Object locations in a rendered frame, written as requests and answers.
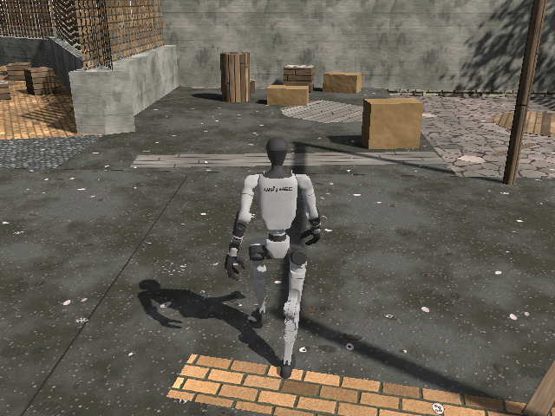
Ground robot left foot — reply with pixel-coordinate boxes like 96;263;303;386
256;308;268;324

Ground robot left hand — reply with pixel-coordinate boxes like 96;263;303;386
225;254;245;281

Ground right robot upper arm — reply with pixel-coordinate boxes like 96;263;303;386
295;174;318;220

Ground left robot forearm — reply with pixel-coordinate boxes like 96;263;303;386
227;211;246;257

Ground left robot upper arm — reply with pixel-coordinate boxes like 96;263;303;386
238;174;260;224

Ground robot torso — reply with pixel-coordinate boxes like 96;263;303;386
257;170;297;260

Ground right robot forearm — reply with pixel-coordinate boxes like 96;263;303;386
309;208;322;234

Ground robot right hand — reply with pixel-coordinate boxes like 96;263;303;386
300;228;321;245

